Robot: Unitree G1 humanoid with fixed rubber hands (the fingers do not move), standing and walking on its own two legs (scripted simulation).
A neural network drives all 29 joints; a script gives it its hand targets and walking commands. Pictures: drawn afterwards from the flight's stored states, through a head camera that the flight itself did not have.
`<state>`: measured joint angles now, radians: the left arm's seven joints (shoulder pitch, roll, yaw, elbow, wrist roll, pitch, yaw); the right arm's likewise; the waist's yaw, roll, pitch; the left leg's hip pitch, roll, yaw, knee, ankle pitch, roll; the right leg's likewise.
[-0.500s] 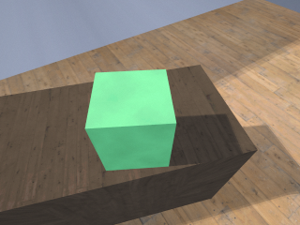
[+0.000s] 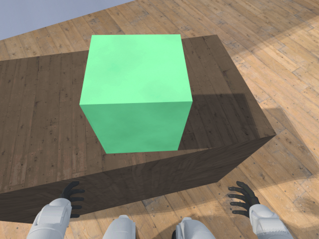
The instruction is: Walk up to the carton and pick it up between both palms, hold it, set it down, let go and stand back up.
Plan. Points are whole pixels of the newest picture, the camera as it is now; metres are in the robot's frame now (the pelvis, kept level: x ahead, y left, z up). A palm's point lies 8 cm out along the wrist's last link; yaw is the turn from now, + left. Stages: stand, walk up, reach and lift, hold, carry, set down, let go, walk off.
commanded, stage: reach and lift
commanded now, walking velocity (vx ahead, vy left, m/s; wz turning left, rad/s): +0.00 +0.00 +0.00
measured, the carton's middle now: (139, 99) +0.44 +0.06 +0.04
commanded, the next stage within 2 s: none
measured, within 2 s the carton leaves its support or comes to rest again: neither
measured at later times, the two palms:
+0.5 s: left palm (61, 203) +0.20 +0.25 -0.06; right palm (246, 216) +0.17 -0.21 -0.08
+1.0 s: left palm (59, 207) +0.19 +0.24 -0.04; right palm (247, 209) +0.18 -0.20 -0.05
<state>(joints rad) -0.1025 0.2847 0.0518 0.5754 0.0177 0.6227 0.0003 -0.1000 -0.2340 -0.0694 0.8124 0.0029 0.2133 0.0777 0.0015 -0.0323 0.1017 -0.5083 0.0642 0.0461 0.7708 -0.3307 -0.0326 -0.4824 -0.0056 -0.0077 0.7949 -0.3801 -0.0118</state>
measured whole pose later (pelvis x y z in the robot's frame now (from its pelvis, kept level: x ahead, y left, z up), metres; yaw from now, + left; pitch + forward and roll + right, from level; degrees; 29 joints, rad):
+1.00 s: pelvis +0.04 +0.01 +0.04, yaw -1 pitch -3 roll +0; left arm 0.23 0.19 0.02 0.44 0.00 0.16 0.02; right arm 0.23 -0.15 -0.02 0.65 0.02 -0.15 0.03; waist 0.03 -0.01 0.07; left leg -0.12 0.05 0.07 0.38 -0.21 -0.02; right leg -0.07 -0.01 0.00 0.35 -0.23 0.01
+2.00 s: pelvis +0.04 +0.01 +0.04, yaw -1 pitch -4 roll +0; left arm 0.22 0.21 -0.04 0.48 -0.16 -0.31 0.05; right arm 0.23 -0.15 0.03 0.55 0.17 -0.39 0.03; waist 0.08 -0.04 0.05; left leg -0.08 0.05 0.09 0.37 -0.21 -0.02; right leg -0.05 -0.01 0.01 0.36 -0.24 0.01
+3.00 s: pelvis +0.04 +0.01 +0.04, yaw -1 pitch +0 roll +0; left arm -0.15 0.23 0.15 -0.01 -0.18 0.45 0.00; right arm -0.21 -0.27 0.05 0.17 0.29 0.18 -0.14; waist 0.07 0.03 0.02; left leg -0.12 0.05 0.08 0.31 -0.17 -0.02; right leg -0.09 -0.01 0.01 0.30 -0.20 0.01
